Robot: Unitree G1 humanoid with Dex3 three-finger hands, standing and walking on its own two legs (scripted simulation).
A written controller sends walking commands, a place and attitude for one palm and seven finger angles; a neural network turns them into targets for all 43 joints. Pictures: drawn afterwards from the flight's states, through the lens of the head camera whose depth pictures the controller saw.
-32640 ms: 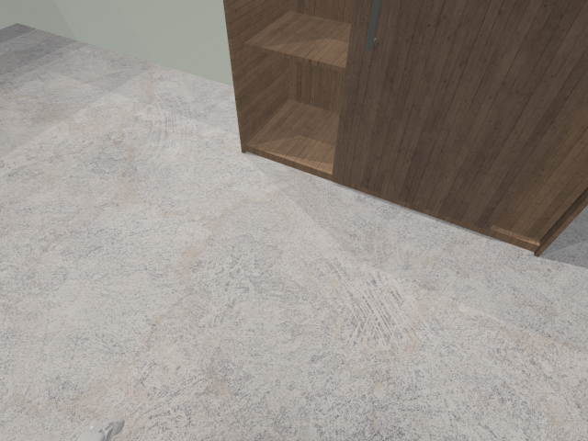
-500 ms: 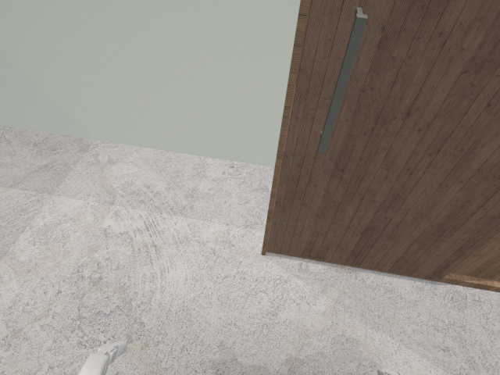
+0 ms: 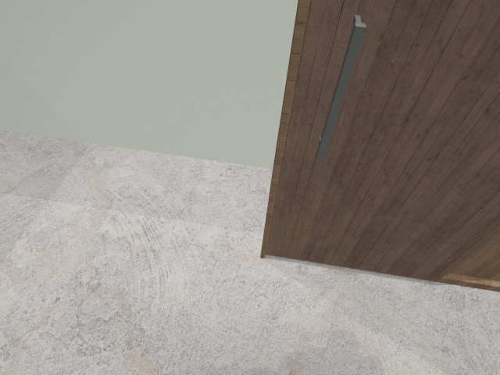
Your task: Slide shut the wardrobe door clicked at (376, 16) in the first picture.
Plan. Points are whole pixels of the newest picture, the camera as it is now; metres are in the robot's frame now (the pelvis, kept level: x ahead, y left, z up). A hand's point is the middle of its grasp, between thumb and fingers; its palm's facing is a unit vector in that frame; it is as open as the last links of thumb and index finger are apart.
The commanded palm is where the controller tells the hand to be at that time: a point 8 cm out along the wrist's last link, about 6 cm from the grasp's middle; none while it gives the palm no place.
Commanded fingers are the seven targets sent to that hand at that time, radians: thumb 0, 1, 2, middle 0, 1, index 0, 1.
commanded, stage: let the arm hang, fingers relaxed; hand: right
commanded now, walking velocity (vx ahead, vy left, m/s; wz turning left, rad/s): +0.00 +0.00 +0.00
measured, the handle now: (336, 97) +0.67 -0.15 +0.10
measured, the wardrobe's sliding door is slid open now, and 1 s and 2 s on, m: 0.00 0.00 0.00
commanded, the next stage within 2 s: look to check the result in 0.36 s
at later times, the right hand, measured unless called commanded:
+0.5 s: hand out of the picture +0.03 -0.18 -0.17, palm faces -0.02 +0.98 -0.22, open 7.4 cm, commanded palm none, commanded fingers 0.00 -0.90 -0.90 0.20 0.30 0.20 0.30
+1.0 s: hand out of the picture +0.07 -0.20 -0.17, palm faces -0.03 +0.96 -0.27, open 7.4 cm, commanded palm none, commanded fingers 0.00 -0.90 -0.90 0.20 0.30 0.20 0.30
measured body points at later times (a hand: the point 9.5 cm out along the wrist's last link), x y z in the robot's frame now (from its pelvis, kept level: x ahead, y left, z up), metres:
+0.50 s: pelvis +0.02 +0.00 +0.00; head +0.04 +0.01 +0.45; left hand +0.02 +0.24 -0.16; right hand +0.03 -0.23 -0.16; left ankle +0.02 +0.12 -0.74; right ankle +0.03 -0.10 -0.74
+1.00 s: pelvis +0.03 +0.01 +0.00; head +0.05 +0.02 +0.45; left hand +0.08 +0.27 -0.15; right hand +0.07 -0.25 -0.14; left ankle +0.02 +0.12 -0.74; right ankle +0.03 -0.10 -0.74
